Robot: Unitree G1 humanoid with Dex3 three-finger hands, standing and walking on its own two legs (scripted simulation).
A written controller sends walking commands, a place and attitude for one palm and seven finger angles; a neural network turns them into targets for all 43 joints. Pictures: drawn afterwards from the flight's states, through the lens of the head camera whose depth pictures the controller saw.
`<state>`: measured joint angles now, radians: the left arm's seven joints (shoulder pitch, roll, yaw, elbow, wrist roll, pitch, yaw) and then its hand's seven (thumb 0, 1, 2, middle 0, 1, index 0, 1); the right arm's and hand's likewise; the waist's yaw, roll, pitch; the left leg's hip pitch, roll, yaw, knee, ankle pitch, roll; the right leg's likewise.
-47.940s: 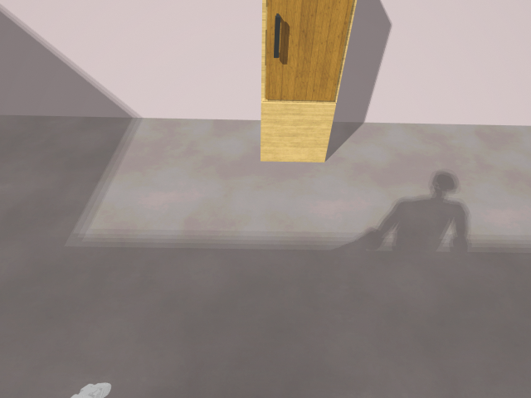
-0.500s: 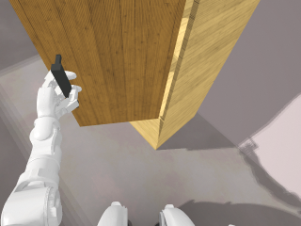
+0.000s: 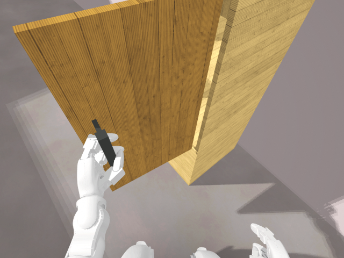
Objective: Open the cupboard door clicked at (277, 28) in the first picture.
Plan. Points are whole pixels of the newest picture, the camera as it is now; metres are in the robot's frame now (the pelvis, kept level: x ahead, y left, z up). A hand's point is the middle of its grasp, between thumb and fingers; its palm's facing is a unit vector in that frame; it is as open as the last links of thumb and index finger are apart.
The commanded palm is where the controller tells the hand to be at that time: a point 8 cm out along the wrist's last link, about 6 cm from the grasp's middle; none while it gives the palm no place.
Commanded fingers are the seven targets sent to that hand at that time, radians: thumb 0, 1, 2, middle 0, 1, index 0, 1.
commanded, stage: pull the door open along its arc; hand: left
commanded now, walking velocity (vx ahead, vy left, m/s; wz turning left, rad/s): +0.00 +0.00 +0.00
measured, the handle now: (106, 148) +0.36 +0.17 +0.04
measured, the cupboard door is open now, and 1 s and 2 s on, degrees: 82 100 100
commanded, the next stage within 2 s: open thumb and fingers to let go in 0.56 s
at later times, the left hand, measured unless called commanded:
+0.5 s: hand (155, 192) +0.25 +0.05 +0.04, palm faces +0.41 -0.91 -0.03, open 6.1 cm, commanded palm +0.18 +0.07 +0.04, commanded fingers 0.00 0.90 0.90 -0.40 -1.35 -0.40 -1.35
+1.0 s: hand (154, 193) +0.26 +0.05 +0.03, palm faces +0.42 -0.90 -0.03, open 8.8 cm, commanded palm +0.20 +0.08 +0.04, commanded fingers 0.00 -0.36 0.36 -0.31 -1.22 -0.31 -1.22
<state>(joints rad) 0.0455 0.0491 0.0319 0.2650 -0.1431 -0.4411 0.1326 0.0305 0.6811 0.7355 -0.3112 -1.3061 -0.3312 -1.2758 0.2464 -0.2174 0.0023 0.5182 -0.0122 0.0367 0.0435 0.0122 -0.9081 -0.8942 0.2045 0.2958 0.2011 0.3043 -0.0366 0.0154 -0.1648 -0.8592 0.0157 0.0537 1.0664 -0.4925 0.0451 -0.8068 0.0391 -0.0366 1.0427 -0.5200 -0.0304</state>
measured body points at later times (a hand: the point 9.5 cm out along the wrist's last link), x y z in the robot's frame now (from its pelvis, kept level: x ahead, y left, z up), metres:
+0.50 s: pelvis +0.00 -0.05 +0.00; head +0.04 -0.06 +0.45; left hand +0.23 +0.09 +0.05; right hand +0.19 -0.25 -0.10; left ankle +0.01 +0.09 -0.67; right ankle -0.01 -0.10 -0.67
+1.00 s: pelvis +0.01 -0.06 -0.01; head +0.06 -0.07 +0.44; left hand +0.23 +0.10 +0.04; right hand +0.21 -0.25 -0.10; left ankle +0.01 +0.09 -0.67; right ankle -0.01 -0.10 -0.67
